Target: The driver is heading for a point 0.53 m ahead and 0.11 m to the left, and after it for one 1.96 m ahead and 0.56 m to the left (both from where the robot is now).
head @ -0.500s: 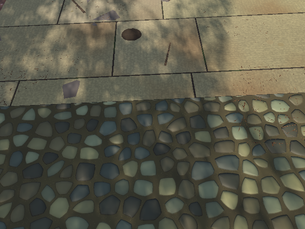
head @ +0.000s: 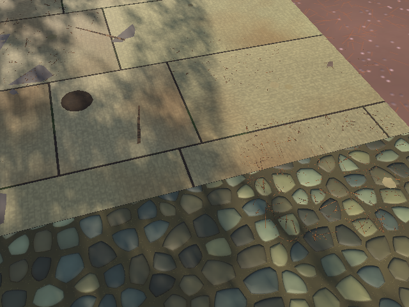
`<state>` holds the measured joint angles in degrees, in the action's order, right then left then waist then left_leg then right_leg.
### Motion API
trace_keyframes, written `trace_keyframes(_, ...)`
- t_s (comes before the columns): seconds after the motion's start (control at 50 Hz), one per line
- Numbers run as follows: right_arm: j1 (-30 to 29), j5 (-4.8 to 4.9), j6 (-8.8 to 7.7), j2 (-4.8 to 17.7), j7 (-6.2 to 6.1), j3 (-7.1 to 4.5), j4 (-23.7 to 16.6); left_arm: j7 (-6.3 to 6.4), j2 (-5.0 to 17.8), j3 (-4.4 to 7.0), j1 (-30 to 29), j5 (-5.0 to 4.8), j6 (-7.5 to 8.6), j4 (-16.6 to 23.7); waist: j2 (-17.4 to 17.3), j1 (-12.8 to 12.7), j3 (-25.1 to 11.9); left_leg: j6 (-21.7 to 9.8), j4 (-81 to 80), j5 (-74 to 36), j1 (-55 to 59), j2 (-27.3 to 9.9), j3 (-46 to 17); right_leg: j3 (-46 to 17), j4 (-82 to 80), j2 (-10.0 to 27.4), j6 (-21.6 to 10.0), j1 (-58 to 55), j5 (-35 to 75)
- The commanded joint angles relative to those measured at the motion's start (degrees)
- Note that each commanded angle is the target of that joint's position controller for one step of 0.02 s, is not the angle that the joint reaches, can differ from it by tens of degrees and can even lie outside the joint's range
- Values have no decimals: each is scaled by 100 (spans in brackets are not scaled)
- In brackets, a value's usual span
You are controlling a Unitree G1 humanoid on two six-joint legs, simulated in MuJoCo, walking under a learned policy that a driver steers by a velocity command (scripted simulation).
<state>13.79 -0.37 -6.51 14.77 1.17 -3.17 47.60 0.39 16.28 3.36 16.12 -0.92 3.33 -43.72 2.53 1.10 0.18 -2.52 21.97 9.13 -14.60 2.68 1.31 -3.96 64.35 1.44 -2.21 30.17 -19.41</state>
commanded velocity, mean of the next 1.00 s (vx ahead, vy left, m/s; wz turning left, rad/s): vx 0.15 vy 0.00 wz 0.40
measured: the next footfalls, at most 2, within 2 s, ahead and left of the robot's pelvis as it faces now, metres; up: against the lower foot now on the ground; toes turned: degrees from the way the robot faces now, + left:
right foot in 0.28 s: +0.30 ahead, -0.14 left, +0.00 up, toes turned +6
left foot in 0.68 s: +0.20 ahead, +0.11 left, +0.00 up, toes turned +21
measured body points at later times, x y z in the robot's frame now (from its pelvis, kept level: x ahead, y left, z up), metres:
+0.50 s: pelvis +0.17 -0.04 +0.00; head +0.21 -0.04 +0.44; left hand +0.29 +0.25 -0.10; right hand +0.31 -0.30 -0.13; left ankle +0.15 +0.10 -0.67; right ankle +0.26 -0.14 -0.74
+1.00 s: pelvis +0.17 +0.01 +0.00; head +0.19 +0.05 +0.45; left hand +0.18 +0.33 -0.12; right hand +0.44 -0.17 -0.07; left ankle +0.16 +0.09 -0.74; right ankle +0.28 -0.13 -0.68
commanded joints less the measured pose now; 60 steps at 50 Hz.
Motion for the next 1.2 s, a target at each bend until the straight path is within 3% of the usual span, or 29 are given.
trace_keyframes(0.02, -13, 48, -98, 704, 17, -136, -211, -4, 197, 37, -22, 75, 75, 459, -741, -110, 11, -1133, -1345, -739, 475, -1526, -1545, -41, -541, 493, 69, 794, 473)
trace_keyframes(0.12, 382, 137, 68, 936, -68, -170, -26, -42, 20, -66, -975, 121, 216, 729, -682, 122, 63, -904, -1035, -2513, 318, -1132, -803, 300, -2559, 139, 268, 114, 1796)
trace_keyframes(0.18, 774, 183, 199, 979, -113, -164, 128, -92, 132, -29, -1351, 82, 246, 852, -833, 223, -86, -759, -569, -2659, 577, -1173, -948, 253, -3153, -155, 288, -280, 2156)
trace_keyframes(0.24, 519, 232, 299, 1045, -196, -184, 16, -80, 428, 97, -1032, 132, 271, 805, -930, -130, -312, -441, 196, -2227, 678, -1125, -1296, 136, -3951, -226, 83, -1102, 2313)
trace_keyframes(0.26, 492, 217, 294, 939, -208, -157, -50, -37, 607, 167, -698, 191, 279, 716, -811, -275, -534, -247, 715, -2044, 454, -859, -1217, 119, -4221, -55, -68, -1830, 2878)
trace_keyframes(0.28, 399, 99, 254, 633, -208, -58, -271, 44, 1023, 267, -83, 315, 266, 695, -216, -493, -1226, 10, 2004, -685, -390, -459, -987, -606, -3816, 943, -432, -3225, 4816)
trace_keyframes(0.3, 1385, 55, 231, 140, -201, 91, -218, 77, 1198, 280, 90, 378, 139, 763, 1204, -224, -2032, 327, 3718, 3052, -1838, 88, -547, -1898, -3373, 2536, -1335, -4684, 6726)
trace_keyframes(0.32, 1696, 149, 275, 613, -191, 10, -135, 35, 926, 233, 185, 254, 24, 792, 1169, -322, -2499, 421, 4619, 3367, -2082, -126, -835, -2278, -3528, 2672, -1621, -4542, 5917)
trace_keyframes(0.34, 1280, 231, 367, 877, -214, -96, -200, 27, 698, 185, -56, 168, -31, 805, 789, -325, -1942, 516, 5009, 2928, -2492, -320, -703, -1900, -3813, 2329, -1500, -4058, 4698)
trace_keyframes(0.36, 951, 210, 486, 852, -265, -128, -245, 44, 517, 123, -401, 122, -63, 798, 496, -245, -1409, 609, 4997, 2547, -2628, -487, -557, -1473, -4071, 2001, -1293, -3433, 3794)
trace_keyframes(0.38, 847, 171, 630, 841, -312, -175, -264, 47, 406, 78, -726, 126, -96, 793, 463, -116, -1030, 700, 4902, 2260, -2468, -611, -534, -1124, -4325, 1790, -1180, -2742, 3147)
trace_keyframes(0.42, 917, 138, 863, 608, -362, -170, -343, 37, 514, 122, -1164, 251, -106, 749, 632, 139, -610, 776, 4679, 1754, -1714, -605, -311, -441, -4816, 1493, -1114, -1487, 2510)
trace_keyframes(0.5, 544, 81, 933, 435, -305, -154, -650, 102, 607, 184, -1331, 230, -64, 621, 537, 134, -592, 618, 3566, 1106, -1243, -707, -193, 153, -4982, 1546, -1166, -1270, 2312)
trace_keyframes(0.58, 156, 86, 964, 586, -144, -182, -931, 135, 828, 262, -1288, 114, -151, 479, 578, 26, -684, 405, 2621, 887, -783, -687, -29, 316, -4896, 1761, -1094, -1518, 2009)
trace_keyframes(0.64, 237, 76, 983, 647, -52, -245, -995, 129, 934, 302, -1299, -18, -236, 362, 506, 147, -630, 116, 1497, 539, -208, -497, 245, 506, -4463, 1736, -753, -1588, 1471)
trace_keyframes(0.66, 382, 50, 978, 718, -59, -296, -935, 132, 823, 282, -1171, -39, -270, 284, 344, 166, -618, -36, 1088, 322, 176, -340, 278, 680, -4095, 1561, -492, -1417, 1067)
trace_keyframes(0.68, 541, 20, 964, 974, -106, -386, -926, 114, 607, 240, -892, 2, -317, 157, -325, 148, -423, -290, 358, -394, 569, -570, -312, 1072, -3216, 1177, -37, -918, 396)
trace_keyframes(0.7, 489, 13, 956, 1687, -229, -522, -1131, 70, 280, 139, -732, 255, -340, 327, -2227, -139, -253, -1038, -72, -2061, 1161, -2091, -2478, 1614, -1285, 258, 632, 636, -1523)
trace_keyframes(0.72, 504, -172, 835, 1799, -175, -498, -1280, 128, 511, 208, -1361, 244, -315, 544, -1937, 252, -376, -1783, -418, -1899, 653, -2500, -3154, 545, -200, -134, 613, 1118, -1960)
trace_keyframes(0.74, 357, -221, 710, 1644, -133, -463, -1285, 168, 677, 267, -1541, 122, -326, 569, -1392, 225, -342, -1613, -521, -1279, 494, -2216, -2789, 201, 166, -43, 482, 1159, -1489)
trace_keyframes(0.78, -280, 13, 633, 1253, -171, -356, -1391, 270, 727, 336, -1225, 143, -388, 329, -949, -102, -337, -996, -410, -755, 450, -1725, -2164, 32, 118, 102, 406, 1119, -541)
trace_keyframes(0.84, -389, 24, 663, 1036, -263, -251, -1504, 264, 655, 350, -995, 148, -362, 275, -999, -223, -593, -921, -313, -1270, 394, -1425, -1858, 40, 247, -59, 502, 697, 58)
trace_keyframes(0.94, -134, 70, 719, 1173, -360, -319, -1548, 215, 471, 258, -1278, 104, -296, 392, -1034, -22, -598, -977, -188, -1014, 870, -1355, -2175, -103, -1147, -172, 660, 653, 207)
trace_keyframes(1.0, -228, 37, 768, 1199, -353, -332, -1623, 143, 488, 235, -1207, 75, -268, 353, -1118, 1, -595, -1040, -158, -723, 688, -1366, -2335, -89, -1738, -189, 676, 191, 90)
trace_keyframes(1.06, -307, -28, 772, 958, -276, -222, -1604, 64, 482, 195, -1056, 53, -256, 286, -1138, 70, -689, -1081, -20, -1123, 423, -1387, -2275, 73, -2151, -63, 618, -569, -64)
trace_keyframes(1.1, -253, -31, 751, 667, -219, -84, -1467, -30, 318, 108, -936, 56, -222, 241, -1041, 48, -744, -979, -194, 567, 158, -1254, -2225, 232, -2856, -27, 496, -1237, 144)
trace_keyframes(1.16, -131, -67, 679, 825, -181, -79, -1310, -95, 398, 88, -716, 54, -126, 168, -962, -54, -225, -628, -133, 2676, -601, -895, -2128, 418, -3650, -199, 91, -1999, 179)
trace_keyframes(1.18, -257, -95, 610, 685, -188, -27, -1369, -73, 567, 99, -404, 61, -71, 132, -616, -141, -133, -440, 475, 2652, -912, -703, -1866, -242, -3903, 305, -212, -2143, -132)
trace_keyframes(1.2, -273, -88, 504, 522, -180, -3, -1540, -50, 1063, 218, -133, 36, -44, 8, 346, 4, 19, -86, 1389, 2270, -1530, 19, -729, -1287, -4403, 856, -768, -2260, -1012)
